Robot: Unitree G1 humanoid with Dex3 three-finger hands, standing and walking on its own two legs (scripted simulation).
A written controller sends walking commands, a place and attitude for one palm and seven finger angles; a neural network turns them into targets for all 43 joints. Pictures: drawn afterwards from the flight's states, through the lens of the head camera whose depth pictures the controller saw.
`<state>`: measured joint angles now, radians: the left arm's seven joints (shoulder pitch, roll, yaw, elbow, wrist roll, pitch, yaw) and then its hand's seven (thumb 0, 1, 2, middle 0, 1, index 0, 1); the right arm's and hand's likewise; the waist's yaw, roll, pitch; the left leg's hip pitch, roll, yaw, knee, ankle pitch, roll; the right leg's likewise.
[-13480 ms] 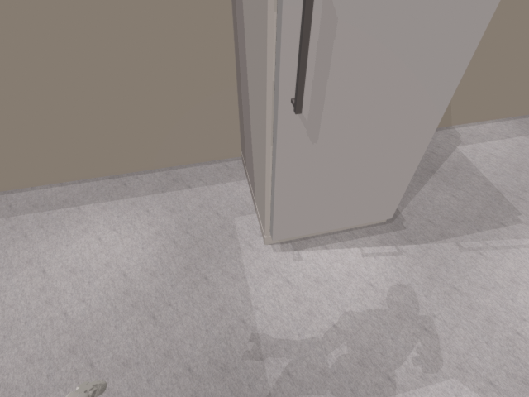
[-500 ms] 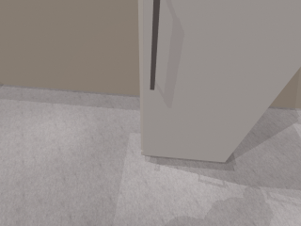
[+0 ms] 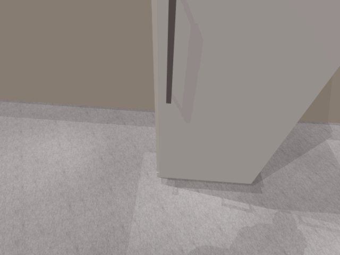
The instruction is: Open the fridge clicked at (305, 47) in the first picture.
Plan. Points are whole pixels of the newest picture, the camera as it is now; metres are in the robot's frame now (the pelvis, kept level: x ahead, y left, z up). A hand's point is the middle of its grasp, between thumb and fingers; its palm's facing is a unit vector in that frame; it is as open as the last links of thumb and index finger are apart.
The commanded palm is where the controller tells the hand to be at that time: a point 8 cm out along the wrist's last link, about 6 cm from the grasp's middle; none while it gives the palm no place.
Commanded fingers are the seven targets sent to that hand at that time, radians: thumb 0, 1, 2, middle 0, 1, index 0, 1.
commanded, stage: shuffle to correct the standing spot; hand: left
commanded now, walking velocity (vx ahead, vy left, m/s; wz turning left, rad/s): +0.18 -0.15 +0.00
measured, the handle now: (170, 51) +0.62 +0.04 +0.17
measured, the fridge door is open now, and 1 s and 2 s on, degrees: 0 0 0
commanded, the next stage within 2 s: come to a stop and stand still in 0.80 s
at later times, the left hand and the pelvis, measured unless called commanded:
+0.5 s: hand out of the picture +0.04 +0.09 -0.18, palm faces +0.09 -0.98 -0.15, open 7.4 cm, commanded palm none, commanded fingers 0.00 0.90 0.90 -0.20 -0.30 -0.20 -0.30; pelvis +0.08 -0.06 -0.01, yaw +1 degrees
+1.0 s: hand (146, 210) +0.28 +0.09 -0.18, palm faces +0.02 -0.96 -0.26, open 7.3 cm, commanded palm none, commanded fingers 0.00 0.90 0.90 -0.20 -0.30 -0.20 -0.30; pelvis +0.20 -0.13 -0.02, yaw +1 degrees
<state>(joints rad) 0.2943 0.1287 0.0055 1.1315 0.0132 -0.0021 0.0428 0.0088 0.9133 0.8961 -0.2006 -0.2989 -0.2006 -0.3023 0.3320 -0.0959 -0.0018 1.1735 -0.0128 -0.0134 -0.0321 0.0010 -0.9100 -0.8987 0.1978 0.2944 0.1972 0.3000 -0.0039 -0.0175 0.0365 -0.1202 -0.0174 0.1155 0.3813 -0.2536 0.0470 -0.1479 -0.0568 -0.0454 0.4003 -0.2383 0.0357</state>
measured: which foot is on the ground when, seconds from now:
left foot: down 0.00-0.32, up 0.34-0.62, down 0.64-1.00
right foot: down 0.00-0.66, up 0.68-0.98, down 1.00-1.00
